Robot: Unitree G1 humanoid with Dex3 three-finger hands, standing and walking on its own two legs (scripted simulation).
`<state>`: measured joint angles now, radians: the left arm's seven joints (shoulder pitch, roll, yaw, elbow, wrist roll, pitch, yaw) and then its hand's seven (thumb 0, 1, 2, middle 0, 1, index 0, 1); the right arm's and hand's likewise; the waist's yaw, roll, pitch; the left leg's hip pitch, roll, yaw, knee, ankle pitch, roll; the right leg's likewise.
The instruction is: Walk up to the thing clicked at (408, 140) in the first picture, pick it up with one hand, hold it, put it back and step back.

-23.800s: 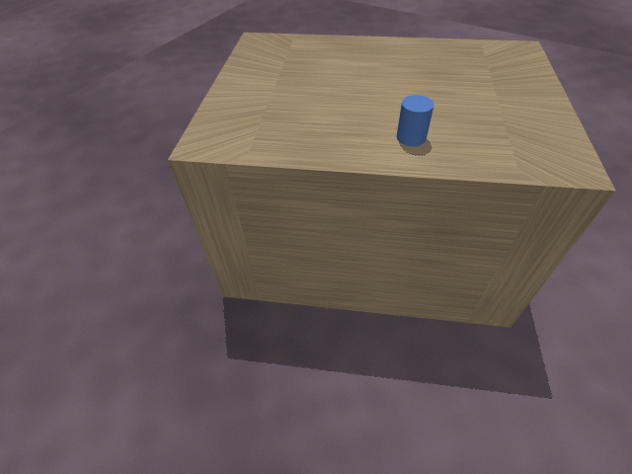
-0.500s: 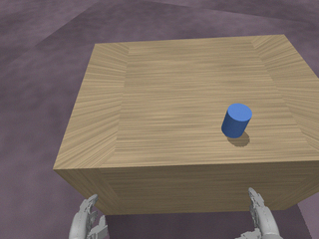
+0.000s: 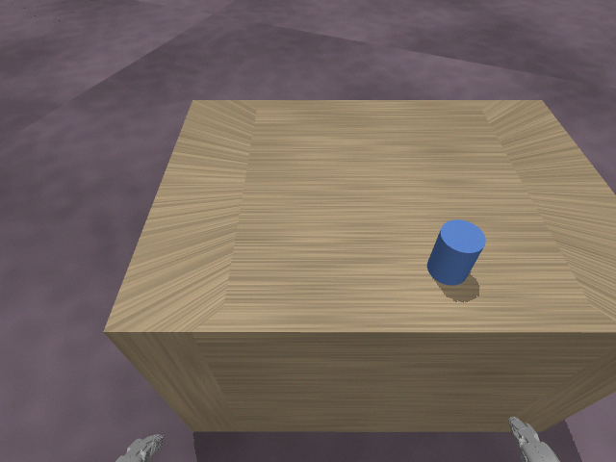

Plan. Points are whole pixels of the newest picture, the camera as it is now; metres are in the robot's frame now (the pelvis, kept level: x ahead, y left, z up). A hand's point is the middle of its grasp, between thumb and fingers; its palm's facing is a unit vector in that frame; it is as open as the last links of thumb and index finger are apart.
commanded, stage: home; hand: right
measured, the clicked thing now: (454, 253) +0.47 -0.24 -0.07
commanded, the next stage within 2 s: stand in 1.80 s
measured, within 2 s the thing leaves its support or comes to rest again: neither
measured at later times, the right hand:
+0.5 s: hand out of the picture +0.03 -0.26 -0.14, palm faces -0.06 +0.93 -0.37, open 17.3 cm
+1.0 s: hand out of the picture +0.05 -0.26 -0.14, palm faces -0.06 +0.93 -0.37, open 17.2 cm
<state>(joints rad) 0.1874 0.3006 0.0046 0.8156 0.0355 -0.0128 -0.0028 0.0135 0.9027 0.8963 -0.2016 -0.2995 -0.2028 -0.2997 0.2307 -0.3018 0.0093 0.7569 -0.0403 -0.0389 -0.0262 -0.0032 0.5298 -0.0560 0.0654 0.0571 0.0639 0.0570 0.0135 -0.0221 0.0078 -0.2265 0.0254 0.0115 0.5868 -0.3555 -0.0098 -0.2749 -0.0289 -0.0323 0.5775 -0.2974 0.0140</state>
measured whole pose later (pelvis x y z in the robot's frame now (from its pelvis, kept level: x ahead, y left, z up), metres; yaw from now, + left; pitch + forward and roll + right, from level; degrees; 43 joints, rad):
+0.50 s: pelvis -0.02 +0.00 +0.02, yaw +0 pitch -3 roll +0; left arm 0.17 0.36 -0.01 1.13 0.02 0.00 -0.01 0.01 0.90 0.90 -0.20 -0.30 -0.20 -0.30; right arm 0.18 -0.35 0.02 1.11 -0.03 -0.01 -0.01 0.00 0.51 -0.06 0.07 0.06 0.06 0.06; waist 0.01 -0.02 0.03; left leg -0.10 0.02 0.01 0.38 -0.22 -0.01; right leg -0.14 -0.03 -0.04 0.35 -0.16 0.01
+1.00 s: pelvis -0.02 +0.00 +0.02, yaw +1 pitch -3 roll +0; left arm 0.12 0.35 -0.01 1.15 0.01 -0.01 -0.01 0.01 0.90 0.90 -0.20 -0.30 -0.20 -0.30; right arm 0.14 -0.35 0.02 1.12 -0.02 -0.02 -0.01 0.00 0.50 -0.07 0.07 0.06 0.06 0.06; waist 0.01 -0.01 0.04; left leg -0.09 0.02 0.00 0.34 -0.20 -0.02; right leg -0.12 -0.02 -0.05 0.32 -0.14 0.01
